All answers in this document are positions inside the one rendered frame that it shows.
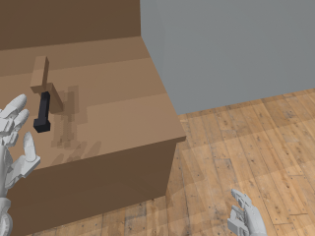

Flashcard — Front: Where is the robot left forearm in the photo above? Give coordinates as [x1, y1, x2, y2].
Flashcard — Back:
[0, 198, 13, 236]

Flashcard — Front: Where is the robot left hand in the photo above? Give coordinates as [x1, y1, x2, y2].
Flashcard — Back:
[0, 94, 40, 198]

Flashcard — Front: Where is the robot right hand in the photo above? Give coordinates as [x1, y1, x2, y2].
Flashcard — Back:
[227, 189, 268, 236]

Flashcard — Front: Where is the counter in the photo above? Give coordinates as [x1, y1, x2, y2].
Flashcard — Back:
[0, 0, 187, 236]

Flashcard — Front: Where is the tap lever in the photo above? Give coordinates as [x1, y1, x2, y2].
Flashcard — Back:
[33, 91, 51, 133]

